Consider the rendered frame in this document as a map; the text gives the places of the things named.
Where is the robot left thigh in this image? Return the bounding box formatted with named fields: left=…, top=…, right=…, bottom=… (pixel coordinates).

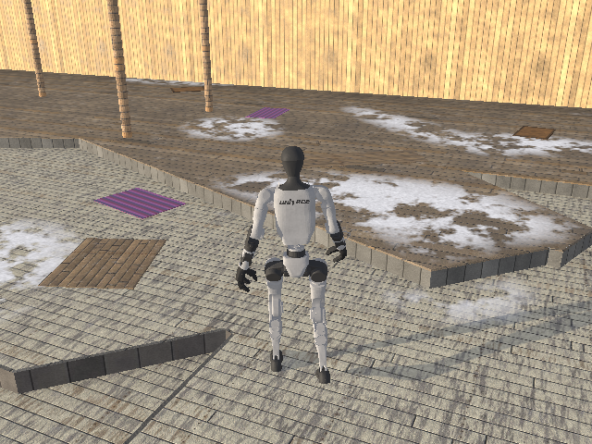
left=265, top=257, right=284, bottom=317

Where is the left robot hand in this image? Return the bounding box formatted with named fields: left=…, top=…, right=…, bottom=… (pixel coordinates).
left=236, top=267, right=257, bottom=292

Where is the left robot forearm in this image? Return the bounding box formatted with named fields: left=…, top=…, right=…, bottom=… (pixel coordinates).
left=239, top=225, right=259, bottom=270

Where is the right robot hand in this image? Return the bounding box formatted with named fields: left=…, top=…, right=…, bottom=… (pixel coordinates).
left=326, top=246, right=347, bottom=263

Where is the right robot forearm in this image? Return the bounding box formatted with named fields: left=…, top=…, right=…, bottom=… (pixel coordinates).
left=330, top=220, right=346, bottom=250

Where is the right robot upper arm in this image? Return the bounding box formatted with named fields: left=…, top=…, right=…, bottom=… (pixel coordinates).
left=313, top=185, right=339, bottom=234

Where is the robot right foot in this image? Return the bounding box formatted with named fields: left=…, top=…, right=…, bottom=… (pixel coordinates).
left=315, top=366, right=330, bottom=384

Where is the left robot upper arm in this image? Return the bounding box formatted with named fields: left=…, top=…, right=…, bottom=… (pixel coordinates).
left=250, top=187, right=275, bottom=240

